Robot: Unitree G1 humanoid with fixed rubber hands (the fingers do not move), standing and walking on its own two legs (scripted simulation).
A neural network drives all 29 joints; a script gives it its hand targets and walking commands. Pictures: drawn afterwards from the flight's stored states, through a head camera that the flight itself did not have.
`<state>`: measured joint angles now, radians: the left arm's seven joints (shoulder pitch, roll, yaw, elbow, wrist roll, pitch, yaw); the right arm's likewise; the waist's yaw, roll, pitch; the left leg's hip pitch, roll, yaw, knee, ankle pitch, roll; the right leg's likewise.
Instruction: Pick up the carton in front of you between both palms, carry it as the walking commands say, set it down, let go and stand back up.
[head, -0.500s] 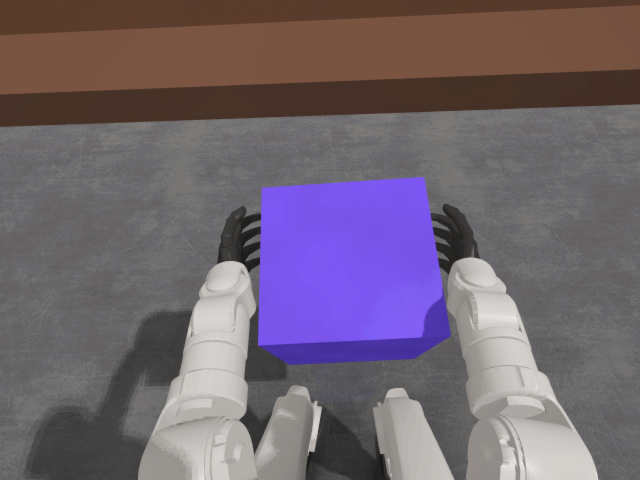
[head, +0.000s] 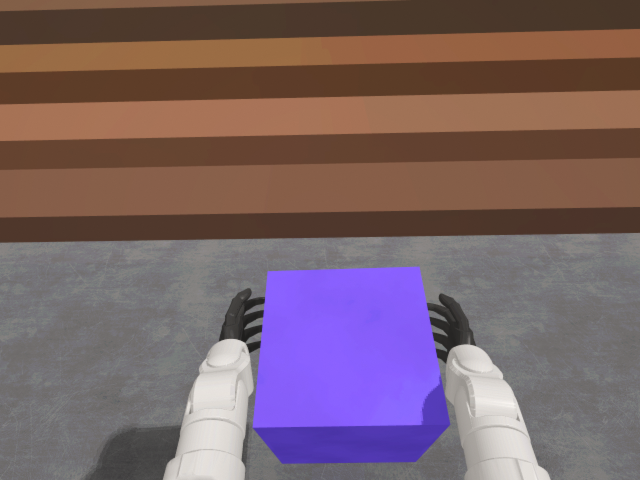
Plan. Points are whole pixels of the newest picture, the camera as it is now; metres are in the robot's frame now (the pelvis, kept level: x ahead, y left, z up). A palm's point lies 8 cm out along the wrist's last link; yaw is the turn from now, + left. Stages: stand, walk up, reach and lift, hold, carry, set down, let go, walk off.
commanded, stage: reach and lift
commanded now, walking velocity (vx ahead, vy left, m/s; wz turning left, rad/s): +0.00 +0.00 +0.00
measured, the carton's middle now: (345, 372) +0.30 +0.00 -0.09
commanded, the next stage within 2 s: hold in 1.18 s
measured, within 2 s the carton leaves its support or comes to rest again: neither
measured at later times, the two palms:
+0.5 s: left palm (223, 336) +0.29 +0.15 +0.05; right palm (474, 347) +0.28 -0.15 +0.04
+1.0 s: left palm (222, 325) +0.29 +0.15 +0.06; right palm (475, 335) +0.29 -0.15 +0.05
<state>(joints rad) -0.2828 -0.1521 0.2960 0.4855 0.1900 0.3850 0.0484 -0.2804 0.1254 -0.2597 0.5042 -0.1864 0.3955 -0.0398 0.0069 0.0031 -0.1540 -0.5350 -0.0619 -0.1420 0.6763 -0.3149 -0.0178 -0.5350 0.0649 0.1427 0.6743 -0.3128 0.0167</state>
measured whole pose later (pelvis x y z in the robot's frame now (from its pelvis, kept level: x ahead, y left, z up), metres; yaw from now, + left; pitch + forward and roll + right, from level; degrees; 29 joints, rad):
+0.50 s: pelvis -0.02 +0.00 +0.02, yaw +0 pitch -3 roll +0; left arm -0.34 -0.17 0.33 0.40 0.30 0.60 -0.01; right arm -0.32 0.16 -0.30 0.40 -0.29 0.61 0.01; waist 0.00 0.00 0.00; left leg -0.19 -0.05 -0.14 0.47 -0.22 -0.01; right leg -0.19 0.05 0.14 0.47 -0.22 0.02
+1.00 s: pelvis +0.00 +0.00 +0.03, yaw +0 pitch -4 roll +0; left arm -0.27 -0.16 0.25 0.31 0.28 0.66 0.00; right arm -0.25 0.15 -0.23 0.31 -0.28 0.67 0.00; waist 0.00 0.00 -0.01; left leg -0.10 -0.04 -0.14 0.38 -0.20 -0.01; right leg -0.10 0.04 0.14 0.38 -0.20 0.01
